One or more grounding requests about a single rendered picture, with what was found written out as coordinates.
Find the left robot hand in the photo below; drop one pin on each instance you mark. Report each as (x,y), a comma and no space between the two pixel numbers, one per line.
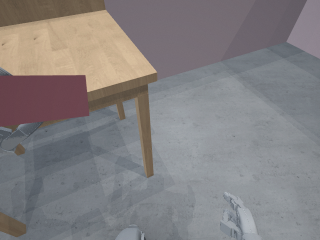
(9,140)

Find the left robot shin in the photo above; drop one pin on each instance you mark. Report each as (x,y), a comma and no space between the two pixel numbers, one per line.
(133,226)

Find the right robot hand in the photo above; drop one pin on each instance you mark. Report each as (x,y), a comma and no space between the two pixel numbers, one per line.
(236,225)

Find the sponge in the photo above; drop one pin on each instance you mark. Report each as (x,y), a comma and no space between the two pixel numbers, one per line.
(28,99)

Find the left robot thigh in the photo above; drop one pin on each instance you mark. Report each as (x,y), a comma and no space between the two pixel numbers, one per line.
(131,234)

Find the table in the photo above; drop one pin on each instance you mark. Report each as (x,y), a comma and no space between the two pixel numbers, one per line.
(76,37)

